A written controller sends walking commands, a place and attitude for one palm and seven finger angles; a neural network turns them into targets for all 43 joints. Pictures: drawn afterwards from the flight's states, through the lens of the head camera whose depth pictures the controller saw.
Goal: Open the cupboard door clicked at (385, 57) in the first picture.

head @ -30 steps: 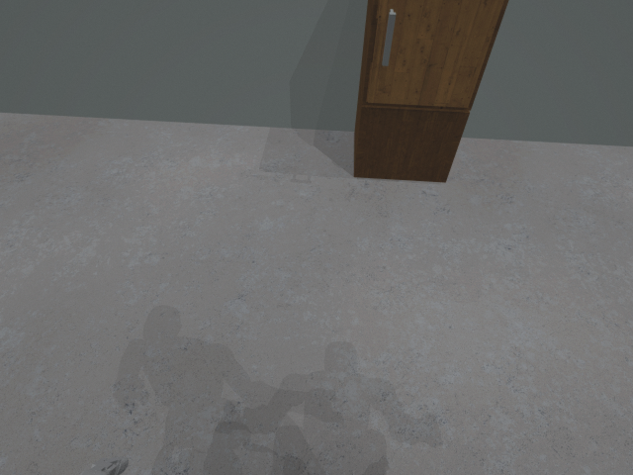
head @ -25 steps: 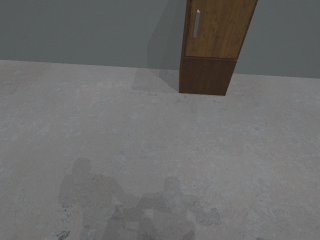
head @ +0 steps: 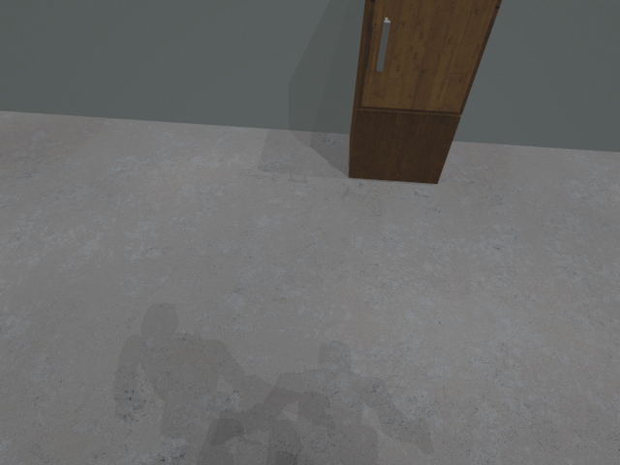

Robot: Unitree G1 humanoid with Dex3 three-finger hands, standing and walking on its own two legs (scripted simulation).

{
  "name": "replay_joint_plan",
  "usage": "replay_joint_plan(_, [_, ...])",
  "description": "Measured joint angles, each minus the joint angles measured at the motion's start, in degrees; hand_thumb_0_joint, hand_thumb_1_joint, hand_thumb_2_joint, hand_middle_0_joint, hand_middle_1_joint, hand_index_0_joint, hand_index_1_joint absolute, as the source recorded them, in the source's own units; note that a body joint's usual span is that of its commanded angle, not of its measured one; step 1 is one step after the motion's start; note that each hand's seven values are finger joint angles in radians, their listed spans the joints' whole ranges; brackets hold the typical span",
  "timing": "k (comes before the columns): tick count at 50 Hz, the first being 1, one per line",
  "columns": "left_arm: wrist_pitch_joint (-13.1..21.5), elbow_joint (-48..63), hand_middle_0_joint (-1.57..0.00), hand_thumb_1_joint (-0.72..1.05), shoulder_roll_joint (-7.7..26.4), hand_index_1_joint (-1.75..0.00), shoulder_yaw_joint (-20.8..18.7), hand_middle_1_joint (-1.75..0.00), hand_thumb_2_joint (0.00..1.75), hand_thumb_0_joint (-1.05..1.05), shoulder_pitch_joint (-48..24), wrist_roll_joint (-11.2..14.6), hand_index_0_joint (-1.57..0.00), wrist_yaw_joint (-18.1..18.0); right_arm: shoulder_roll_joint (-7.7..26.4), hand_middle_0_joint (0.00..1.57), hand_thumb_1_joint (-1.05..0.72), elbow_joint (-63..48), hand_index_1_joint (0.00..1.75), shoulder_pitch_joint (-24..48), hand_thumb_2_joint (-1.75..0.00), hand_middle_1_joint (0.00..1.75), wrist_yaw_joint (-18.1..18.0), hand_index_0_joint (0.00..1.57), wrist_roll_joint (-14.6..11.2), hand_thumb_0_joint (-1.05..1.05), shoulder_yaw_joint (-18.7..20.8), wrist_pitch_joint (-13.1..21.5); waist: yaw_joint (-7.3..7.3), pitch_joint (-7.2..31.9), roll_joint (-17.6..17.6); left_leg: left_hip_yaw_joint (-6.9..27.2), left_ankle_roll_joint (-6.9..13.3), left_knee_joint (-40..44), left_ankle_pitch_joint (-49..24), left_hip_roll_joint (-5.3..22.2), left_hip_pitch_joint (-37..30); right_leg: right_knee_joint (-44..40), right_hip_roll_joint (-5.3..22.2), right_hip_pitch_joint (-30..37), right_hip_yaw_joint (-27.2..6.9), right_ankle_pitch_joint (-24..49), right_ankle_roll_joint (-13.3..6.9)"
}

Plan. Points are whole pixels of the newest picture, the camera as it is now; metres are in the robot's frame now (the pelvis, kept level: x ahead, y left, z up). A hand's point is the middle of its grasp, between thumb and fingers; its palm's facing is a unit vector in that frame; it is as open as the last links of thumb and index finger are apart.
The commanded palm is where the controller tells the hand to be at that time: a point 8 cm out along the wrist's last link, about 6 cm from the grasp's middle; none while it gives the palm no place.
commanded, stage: stand and wait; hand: left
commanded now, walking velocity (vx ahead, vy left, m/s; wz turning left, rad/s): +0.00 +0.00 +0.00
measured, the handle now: (383, 44) +1.55 -0.18 -0.08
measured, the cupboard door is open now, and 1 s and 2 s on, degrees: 0 0 0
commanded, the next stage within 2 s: look at it before walking up in 0.24 s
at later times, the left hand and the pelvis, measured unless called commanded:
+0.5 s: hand out of the picture +0.07 +0.24 -0.16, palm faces -0.03 -0.94 -0.33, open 7.4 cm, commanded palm none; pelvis -0.01 +0.00 +0.00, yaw +0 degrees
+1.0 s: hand out of the picture +0.07 +0.25 -0.15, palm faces -0.02 -0.94 -0.34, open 7.4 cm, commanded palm none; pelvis +0.00 +0.00 +0.00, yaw -1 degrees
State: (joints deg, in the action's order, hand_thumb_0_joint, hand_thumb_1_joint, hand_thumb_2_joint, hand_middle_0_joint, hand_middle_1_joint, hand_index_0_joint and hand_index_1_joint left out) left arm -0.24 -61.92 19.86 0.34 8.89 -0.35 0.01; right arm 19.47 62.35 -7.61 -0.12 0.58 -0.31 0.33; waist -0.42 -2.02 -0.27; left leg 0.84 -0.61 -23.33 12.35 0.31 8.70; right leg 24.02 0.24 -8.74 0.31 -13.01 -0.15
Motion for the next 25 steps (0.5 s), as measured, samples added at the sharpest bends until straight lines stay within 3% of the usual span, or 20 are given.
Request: replay_joint_plan(25, [0.52,-0.38,-0.2,0.9,-0.46,-0.3,0.31,-0.3,0.89,0.01,-1.01,-0.14,-0.2,0.14,-0.36,0.2,-0.9,1.22,0.3,0.04,-0.9,0.3,0.37,0.21,-0.06,0.0,-0.15,0.3,0.32,0.2,-0.01,-0.18,-0.25,1.29,-1.46,0.32,0.57,-1.17,-0.32,-0.73,-0.19,1.5,-0.21])
